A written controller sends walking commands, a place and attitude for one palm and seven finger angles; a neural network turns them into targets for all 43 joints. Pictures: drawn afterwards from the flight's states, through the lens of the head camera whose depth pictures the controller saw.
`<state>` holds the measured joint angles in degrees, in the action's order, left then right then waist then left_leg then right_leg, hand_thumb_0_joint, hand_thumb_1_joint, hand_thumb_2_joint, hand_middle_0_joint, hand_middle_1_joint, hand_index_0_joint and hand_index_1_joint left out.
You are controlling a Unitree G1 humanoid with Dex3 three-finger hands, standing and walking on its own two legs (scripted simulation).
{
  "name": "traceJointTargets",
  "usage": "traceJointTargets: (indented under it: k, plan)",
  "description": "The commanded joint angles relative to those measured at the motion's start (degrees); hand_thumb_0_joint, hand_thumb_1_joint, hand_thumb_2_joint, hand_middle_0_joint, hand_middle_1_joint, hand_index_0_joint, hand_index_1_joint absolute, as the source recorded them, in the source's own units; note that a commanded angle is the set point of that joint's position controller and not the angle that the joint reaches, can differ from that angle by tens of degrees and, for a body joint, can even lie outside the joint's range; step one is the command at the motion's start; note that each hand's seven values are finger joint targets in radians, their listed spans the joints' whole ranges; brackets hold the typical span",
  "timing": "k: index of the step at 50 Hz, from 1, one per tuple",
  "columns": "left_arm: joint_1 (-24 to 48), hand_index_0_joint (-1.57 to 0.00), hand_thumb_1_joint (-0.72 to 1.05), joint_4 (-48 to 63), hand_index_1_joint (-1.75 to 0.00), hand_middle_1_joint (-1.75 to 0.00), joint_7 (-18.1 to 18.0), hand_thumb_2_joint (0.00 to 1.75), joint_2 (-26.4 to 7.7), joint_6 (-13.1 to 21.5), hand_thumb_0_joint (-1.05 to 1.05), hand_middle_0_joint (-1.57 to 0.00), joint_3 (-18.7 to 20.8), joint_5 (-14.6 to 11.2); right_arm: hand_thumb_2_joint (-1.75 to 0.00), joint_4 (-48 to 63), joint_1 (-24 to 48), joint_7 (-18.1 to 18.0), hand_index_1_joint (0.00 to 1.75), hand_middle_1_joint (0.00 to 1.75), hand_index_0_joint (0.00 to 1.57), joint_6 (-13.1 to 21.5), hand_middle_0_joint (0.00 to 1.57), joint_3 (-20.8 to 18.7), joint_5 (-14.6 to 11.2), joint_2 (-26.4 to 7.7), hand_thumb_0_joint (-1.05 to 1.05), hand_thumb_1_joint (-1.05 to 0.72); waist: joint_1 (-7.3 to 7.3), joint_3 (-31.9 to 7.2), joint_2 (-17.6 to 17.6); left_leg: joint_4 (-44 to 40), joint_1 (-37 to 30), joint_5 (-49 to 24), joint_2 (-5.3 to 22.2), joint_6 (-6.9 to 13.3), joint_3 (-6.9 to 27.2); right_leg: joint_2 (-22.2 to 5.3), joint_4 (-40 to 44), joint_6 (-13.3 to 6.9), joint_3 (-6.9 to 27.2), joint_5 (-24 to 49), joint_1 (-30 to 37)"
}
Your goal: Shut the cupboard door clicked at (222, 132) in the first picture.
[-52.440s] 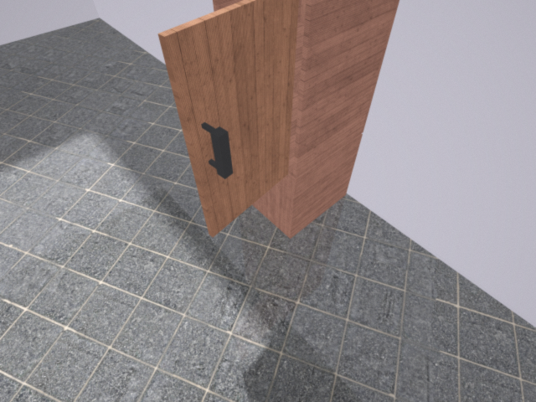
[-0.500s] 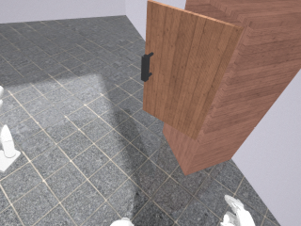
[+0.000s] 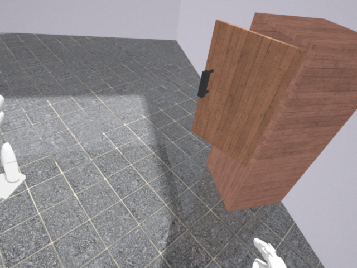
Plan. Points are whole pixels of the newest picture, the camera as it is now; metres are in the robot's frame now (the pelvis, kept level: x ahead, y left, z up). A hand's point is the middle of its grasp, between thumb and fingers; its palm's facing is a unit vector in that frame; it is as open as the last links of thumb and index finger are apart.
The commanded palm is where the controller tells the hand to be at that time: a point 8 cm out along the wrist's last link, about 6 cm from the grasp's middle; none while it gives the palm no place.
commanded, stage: stop stepping back and stand still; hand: left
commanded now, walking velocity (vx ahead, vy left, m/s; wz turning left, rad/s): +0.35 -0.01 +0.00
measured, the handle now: (206, 83) +0.91 +0.01 +0.01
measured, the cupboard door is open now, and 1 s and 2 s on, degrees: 33 33 33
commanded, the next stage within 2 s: let the arm hang, fingers relaxed in 1.52 s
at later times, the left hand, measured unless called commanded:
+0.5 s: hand out of the picture +0.08 +0.30 +0.21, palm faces +0.48 -0.78 -0.41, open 7.4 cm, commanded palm +0.04 +0.31 +0.20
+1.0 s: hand out of the picture +0.10 +0.32 +0.18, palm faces +0.43 -0.77 -0.47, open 7.4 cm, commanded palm +0.05 +0.34 +0.20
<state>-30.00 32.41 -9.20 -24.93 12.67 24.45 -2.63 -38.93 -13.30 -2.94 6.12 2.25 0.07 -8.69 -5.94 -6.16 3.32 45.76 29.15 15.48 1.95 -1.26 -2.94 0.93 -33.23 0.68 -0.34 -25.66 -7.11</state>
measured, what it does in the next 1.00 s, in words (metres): walks backwards: left foot, then right foot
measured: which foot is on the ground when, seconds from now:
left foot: up 0.00-0.00, down 0.02-0.32, up 0.34-0.70, down 0.72-1.00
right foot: down 0.00-0.04, up 0.06-0.32, down 0.34-0.72, up 0.74-0.96, down 0.98-1.00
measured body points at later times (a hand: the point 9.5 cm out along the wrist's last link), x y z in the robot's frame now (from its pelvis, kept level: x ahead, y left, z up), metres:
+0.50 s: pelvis -0.13 +0.03 +0.02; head -0.18 +0.04 +0.47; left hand +0.05 +0.34 +0.23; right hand -0.05 -0.24 -0.08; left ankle -0.06 +0.16 -0.63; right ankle -0.12 -0.02 -0.72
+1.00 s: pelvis -0.12 +0.05 +0.01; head -0.13 +0.06 +0.46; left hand +0.07 +0.35 +0.20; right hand +0.01 -0.16 -0.09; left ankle -0.12 +0.19 -0.72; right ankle -0.11 -0.06 -0.72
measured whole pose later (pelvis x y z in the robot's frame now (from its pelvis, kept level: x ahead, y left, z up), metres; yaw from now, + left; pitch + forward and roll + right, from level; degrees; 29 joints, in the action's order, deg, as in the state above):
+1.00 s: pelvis -0.12 +0.05 +0.01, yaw -5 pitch +0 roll -1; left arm -30.6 25.2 -10.3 -24.0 9.1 25.1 -1.2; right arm -36.3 -14.9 -3.2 4.8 2.5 0.2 -8.0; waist -0.6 -2.1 -0.7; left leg 36.6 16.1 20.2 6.1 -2.0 -3.9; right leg 0.2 -32.1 -0.8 -5.0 -15.3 -16.1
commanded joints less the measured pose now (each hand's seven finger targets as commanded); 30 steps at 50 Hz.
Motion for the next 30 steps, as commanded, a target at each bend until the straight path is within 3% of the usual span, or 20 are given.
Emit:
traceJointTargets:
  k: [1,2,3,5,8,9,11,13,14,15,16,17,18,19,20,21,23,25,27,30]
  plan:
    - [21.7,-0.2,0.9,1.0,-0.3,-0.3,-1.5,0.9,-7.1,-0.5,0.0,-0.2,0.3,0.9,-0.9,8.1,4.7,-2.9,0.3,0.3,0.2,3.0,0.2,-3.3,-0.6,-11.4,0.0,-0.9,8.33,9.1,-18.8,-21.2,-17.2,0.8,4.1,2.9,7.9,-4.2,0.7,-2.6,3.8,9.1,-18.8]
    - [24.4,-0.2,0.9,1.7,-0.3,-0.3,-1.8,0.9,-7.0,-0.2,0.0,-0.2,-0.3,1.2,-0.9,9.0,4.8,-3.0,0.3,0.3,0.2,3.3,0.2,-3.5,-0.8,-11.9,0.0,-0.9,7.7,8.3,-23.2,-27.2,-15.7,6.4,9.5,5.2,15.1,-1.0,-4.3,-0.8,1.3,6.5,-17.3]
    - [23.4,-0.2,0.9,0.4,-0.3,-0.3,-1.7,0.9,-7.1,-0.3,0.0,-0.2,-0.3,1.4,-0.9,10.0,5.0,-3.0,0.3,0.3,0.2,3.8,0.2,-3.5,-1.1,-11.7,0.0,-0.9,7.54,9.7,-20.5,-30.9,-13.9,12.5,12.5,6.7,20.9,0.3,-5.5,-0.3,0.1,3.6,-17.1]
    - [18.9,-0.2,0.9,5.3,-0.3,-0.3,-1.6,0.9,-9.2,0.4,0.0,-0.2,1.6,0.8,-0.9,9.9,5.0,-2.6,0.3,0.3,0.2,4.1,0.2,-3.0,0.0,-9.9,0.0,-0.9,7.82,4.6,-17.2,-40.0,-13.7,28.0,15.4,4.7,27.9,1.3,-15.4,-0.9,1.3,-3.4,-17.5]
    - [5.1,-0.2,0.9,11.8,-0.3,-0.3,-0.8,0.9,-9.6,-0.2,0.0,-0.2,4.4,-0.1,-0.9,12.6,6.8,-0.9,0.3,0.3,0.2,3.3,0.2,-4.0,0.2,-10.1,0.0,-0.9,5.44,-1.7,-13.1,-42.8,-8.7,28.1,12.1,-0.6,17.4,4.5,-15.8,-2.1,-3.1,-1.3,-6.5]
    - [1.1,-0.2,0.9,14.1,-0.3,-0.3,-0.7,0.9,-8.7,-0.3,0.0,-0.2,4.3,-0.3,-0.9,13.6,7.5,-0.7,0.3,0.3,0.2,2.8,0.2,-3.8,0.3,-9.6,0.0,-0.9,5.15,-3.0,-15.7,-42.2,-8.3,26.5,10.8,-1.4,12.6,5.1,-14.1,-2.1,-5.3,-0.8,-4.0]
    - [-4.9,-0.2,0.9,16.5,-0.3,-0.3,-0.8,0.9,-10.4,-0.5,0.0,-0.2,6.4,-0.7,-0.9,14.5,7.5,-0.6,0.3,0.3,0.2,1.8,0.2,-4.0,0.4,-9.2,0.0,-0.9,5.4,-3.1,-20.2,-40.6,-5.7,25.1,9.0,-1.5,7.1,6.5,-8.7,-2.7,-9.0,-1.1,0.9]
    - [-7.2,-0.2,0.9,15.1,-0.3,-0.3,-1.2,0.9,-13.5,-1.0,0.0,-0.2,9.5,-0.5,-0.9,14.6,6.9,-0.9,0.3,0.3,0.2,0.4,0.2,-4.2,0.5,-9.1,0.0,-0.9,5.51,-1.3,-20.2,-36.1,-1.0,25.2,7.6,-1.0,3.8,6.7,-0.2,-3.6,-11.1,-1.5,6.8]
    - [-7.6,-0.2,0.9,12.5,-0.3,-0.3,-1.2,0.9,-13.0,-1.7,0.0,-0.2,9.4,-0.5,-0.9,14.2,6.8,-1.1,0.3,0.3,0.2,-0.5,0.2,-4.0,0.8,-8.4,0.0,-0.9,5.32,-0.3,-16.5,-29.6,5.0,24.3,6.3,-1.1,2.6,4.7,4.8,-4.9,-8.9,-2.5,12.0]
    - [-6.7,-0.2,0.9,10.4,-0.3,-0.3,-1.3,0.9,-13.3,-2.5,0.0,-0.2,10.0,-0.2,-0.9,13.5,5.8,-1.2,0.3,0.3,0.2,-1.3,0.2,-4.2,0.5,-7.9,0.0,-0.9,5.13,0.1,-8.5,-17.7,8.8,22.1,3.1,-1.1,-1.4,0.0,9.8,-7.1,-3.7,-4.5,12.9]
    - [-3.1,-0.2,0.9,9.7,-0.3,-0.3,-1.4,0.9,-14.1,-2.9,0.0,-0.2,10.4,0.3,-0.9,12.5,5.4,-1.1,0.3,0.3,0.2,-2.0,0.2,-4.8,-0.1,-7.7,0.0,-0.9,5.58,2.3,3.7,3.9,10.2,14.6,-0.2,-0.6,-5.4,-12.6,17.6,-12.1,12.5,-11.2,3.4]
    - [2.8,-0.2,0.9,10.5,-0.3,-0.3,-1.5,0.9,-15.3,-1.9,0.0,-0.2,11.2,0.2,-0.9,11.6,5.3,-1.5,0.3,0.3,0.2,-1.8,0.2,-5.5,-0.2,-9.5,0.0,-0.9,6.1,6.4,7.8,19.6,15.8,12.1,-0.7,0.0,0.8,-23.3,25.8,-16.7,27.7,-17.2,-5.5]
    - [6.6,-0.2,0.9,8.0,-0.3,-0.3,-1.7,0.9,-16.8,-0.7,0.0,-0.2,14.1,0.2,-0.9,9.5,5.2,-1.6,0.3,0.3,0.2,-1.4,0.2,-5.8,1.1,-10.8,0.0,-0.9,7.62,9.5,3.1,26.4,15.3,9.1,0.4,-0.4,3.3,-25.3,28.4,-17.7,27.9,-17.0,-13.0]
    - [9.2,-0.2,0.9,4.6,-0.3,-0.3,-1.5,0.9,-16.5,0.3,0.0,-0.2,13.9,0.1,-0.9,8.9,4.3,-1.2,0.3,0.3,0.2,-1.2,0.2,-5.5,1.7,-10.3,0.0,-0.9,8.74,6.7,3.5,28.5,11.6,6.1,3.1,-0.6,4.7,-23.7,25.8,-15.8,21.8,-16.7,-16.1]
    - [7.3,-0.2,0.9,0.0,-0.3,-0.3,-1.5,0.9,-12.5,0.1,0.0,-0.2,10.1,0.8,-0.9,10.0,4.3,-1.4,0.3,0.3,0.2,-1.2,0.2,-5.3,0.8,-9.0,0.0,-0.9,8.35,5.3,1.4,25.6,12.6,3.4,3.3,0.1,3.5,-19.3,25.4,-11.8,20.7,-24.0,-12.3]
    - [6.6,-0.2,0.9,-3.3,-0.3,-0.3,-1.3,0.9,-11.3,-0.4,0.0,-0.2,8.5,1.0,-0.9,9.7,3.7,-1.4,0.3,0.3,0.2,-1.4,0.2,-5.3,0.7,-9.8,0.0,-0.9,8.24,7.3,-0.2,24.7,11.4,1.5,3.7,0.2,2.2,-17.9,26.1,-9.6,18.1,-27.4,-16.5]
    - [9.3,-0.2,0.9,-3.8,-0.3,-0.3,-0.4,0.9,-8.2,-0.6,0.0,-0.2,3.5,0.8,-0.9,9.3,5.9,-1.8,0.3,0.3,0.2,-1.6,0.2,-5.5,0.1,-10.9,0.0,-0.9,7.29,10.9,-2.6,22.4,10.6,0.6,3.3,0.3,0.4,-16.4,27.2,-9.3,15.3,-27.3,-20.1]
    - [10.0,-0.2,0.9,-2.6,-0.3,-0.3,-0.6,0.9,-6.9,0.0,0.0,-0.2,0.5,1.4,-0.9,9.2,6.6,-2.5,0.3,0.3,0.2,-0.8,0.2,-4.8,0.2,-10.9,0.0,-0.9,6.34,12.3,-2.0,16.8,10.8,1.1,3.0,0.8,-1.0,-15.5,27.1,-8.1,14.2,-19.5,-15.2]
    - [11.8,-0.2,0.9,0.9,-0.3,-0.3,-1.3,0.9,-7.5,0.5,0.0,-0.2,0.2,2.1,-0.9,8.9,5.7,-2.8,0.3,0.3,0.2,0.0,0.2,-4.9,0.7,-11.0,0.0,-0.9,6.27,9.4,0.5,10.0,8.1,1.4,2.2,1.3,-2.7,-14.5,26.5,-5.9,12.5,-14.3,-9.5]
    - [10.4,-0.2,0.9,6.2,-0.3,-0.3,-2.4,0.9,-10.2,1.1,0.0,-0.2,3.2,2.5,-0.9,9.4,4.7,-3.5,0.3,0.3,0.2,1.5,0.2,-4.9,0.9,-9.9,0.0,-0.9,5.75,3.9,4.8,-3.5,-1.1,7.0,1.3,2.3,-4.7,-14.7,23.6,-8.0,10.1,-14.2,-5.9]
